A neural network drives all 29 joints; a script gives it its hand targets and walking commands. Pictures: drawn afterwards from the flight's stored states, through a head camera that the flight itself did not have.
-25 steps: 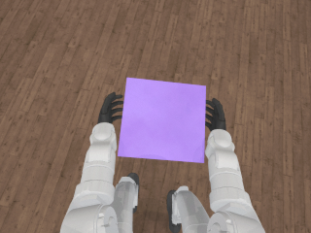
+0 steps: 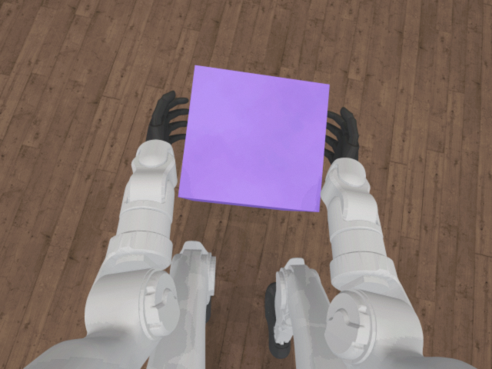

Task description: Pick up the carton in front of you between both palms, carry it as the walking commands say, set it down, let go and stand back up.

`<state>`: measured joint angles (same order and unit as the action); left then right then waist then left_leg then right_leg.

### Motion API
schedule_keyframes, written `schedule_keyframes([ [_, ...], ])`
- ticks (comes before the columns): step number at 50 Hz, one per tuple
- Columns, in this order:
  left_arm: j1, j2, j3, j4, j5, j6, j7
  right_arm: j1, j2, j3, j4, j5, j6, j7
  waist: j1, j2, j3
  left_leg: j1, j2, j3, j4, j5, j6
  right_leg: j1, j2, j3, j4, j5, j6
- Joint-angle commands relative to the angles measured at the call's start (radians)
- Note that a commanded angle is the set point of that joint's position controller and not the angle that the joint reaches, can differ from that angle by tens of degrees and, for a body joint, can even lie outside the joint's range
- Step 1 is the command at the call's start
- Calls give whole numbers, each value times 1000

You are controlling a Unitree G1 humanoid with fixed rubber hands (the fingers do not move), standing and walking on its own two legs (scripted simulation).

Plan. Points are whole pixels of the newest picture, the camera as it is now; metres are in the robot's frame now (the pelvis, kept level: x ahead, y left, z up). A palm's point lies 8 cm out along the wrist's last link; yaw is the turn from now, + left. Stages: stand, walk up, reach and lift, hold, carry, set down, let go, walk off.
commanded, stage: set down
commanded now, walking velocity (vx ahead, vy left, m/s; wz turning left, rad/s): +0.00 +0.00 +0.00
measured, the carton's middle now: (248, 153) +0.46 +0.04 -0.17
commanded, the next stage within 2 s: none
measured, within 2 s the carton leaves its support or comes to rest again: rests again in 1.22 s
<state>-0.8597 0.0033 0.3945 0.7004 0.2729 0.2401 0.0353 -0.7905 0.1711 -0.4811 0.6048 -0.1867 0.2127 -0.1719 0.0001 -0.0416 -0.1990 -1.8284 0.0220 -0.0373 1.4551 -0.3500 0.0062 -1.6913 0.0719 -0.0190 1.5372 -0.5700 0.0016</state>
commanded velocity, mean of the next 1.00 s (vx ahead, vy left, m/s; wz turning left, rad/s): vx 0.00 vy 0.00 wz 0.00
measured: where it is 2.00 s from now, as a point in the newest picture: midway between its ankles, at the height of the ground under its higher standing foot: (239, 317)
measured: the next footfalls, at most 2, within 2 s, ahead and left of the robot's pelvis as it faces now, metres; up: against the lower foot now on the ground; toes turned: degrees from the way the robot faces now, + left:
none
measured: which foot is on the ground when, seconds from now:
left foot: down 0.00-1.00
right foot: down 0.00-1.00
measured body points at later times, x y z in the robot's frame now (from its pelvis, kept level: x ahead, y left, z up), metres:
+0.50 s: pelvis -0.02 +0.01 -0.12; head +0.29 +0.06 +0.20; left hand +0.49 +0.19 -0.25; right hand +0.48 -0.11 -0.24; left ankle +0.12 +0.12 -0.53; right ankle +0.05 -0.12 -0.53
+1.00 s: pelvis -0.03 +0.00 -0.19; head +0.32 +0.03 +0.09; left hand +0.52 +0.19 -0.35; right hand +0.50 -0.11 -0.34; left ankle +0.12 +0.12 -0.53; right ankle +0.05 -0.12 -0.53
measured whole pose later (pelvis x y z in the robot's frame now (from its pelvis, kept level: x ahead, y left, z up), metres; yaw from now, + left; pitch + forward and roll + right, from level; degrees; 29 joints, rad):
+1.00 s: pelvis -0.03 +0.00 -0.19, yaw -2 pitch +41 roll -3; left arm -1.37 0.32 0.16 1.05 -0.02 0.19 0.08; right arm -1.21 -0.03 -0.35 0.80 0.01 0.16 -0.20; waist 0.03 -0.05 0.18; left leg -2.38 0.03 -0.05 2.07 -0.40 0.01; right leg -2.22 0.11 -0.04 2.20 -0.69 0.02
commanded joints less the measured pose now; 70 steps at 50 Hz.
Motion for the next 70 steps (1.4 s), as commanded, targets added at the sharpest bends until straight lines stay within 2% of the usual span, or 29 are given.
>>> schedule_keyframes([
  [1, -495, -880, -484, 47, -118, -21, -220, -629, 824, 566, 42, 112, -29, 261, 26, 82, -879, 759, -155, 31, -2, 215, -3, 76, 140, 4, -142, 189, 34],
  [13, -648, -820, -556, -1, -192, -32, -164, -756, 742, 578, 34, 169, -47, 248, 19, 122, -964, 689, -145, 15, 160, 209, -24, -130, 141, -30, 57, 161, 34],
  [25, -802, -730, -518, 80, -219, -38, -154, -897, 657, 519, 94, 183, -48, 256, 19, 135, -927, 563, -126, 14, 308, 162, -24, -283, 131, -50, 217, 114, 32],
  [36, -943, -620, -525, 136, -296, -75, -175, -1042, 595, 558, 108, 249, -70, 238, 42, 101, -889, 464, -101, 48, 472, 212, -10, -255, 124, -52, 348, 149, 37],
  [39, -963, -649, -540, 141, -357, -91, -179, -1081, 588, 583, 69, 264, -80, 225, 20, 93, -946, 496, -101, 48, 513, 274, -8, -203, 121, -56, 374, 203, 37],
  [44, -968, -678, -557, 147, -399, -87, -200, -1098, 628, 625, 37, 281, -76, 225, 20, 74, -972, 480, -100, 53, 560, 322, -2, -146, 117, -50, 405, 262, 38],
  [51, -949, -651, -501, 251, -362, -84, -235, -1055, 620, 557, 142, 239, -57, 244, 27, 65, -722, 282, -89, 58, 569, 194, 3, -241, 114, -29, 409, 173, 29],
  [56, -956, -608, -456, 304, -331, -83, -248, -1031, 568, 476, 214, 190, -49, 253, 15, 71, -618, 222, -87, 53, 565, 115, 5, -299, 110, -32, 413, 100, 19],
  [65, -958, -536, -428, 363, -337, -87, -255, -953, 507, 373, 299, 107, -33, 276, -29, 64, -514, 216, -87, 17, 563, 79, 10, -373, 96, -43, 434, 52, 7],
  [70, -924, -505, -411, 395, -330, -87, -257, -897, 494, 341, 332, 77, -25, 291, -36, 42, -465, 188, -87, 9, 572, 86, 16, -388, 88, -44, 442, 53, 6],
])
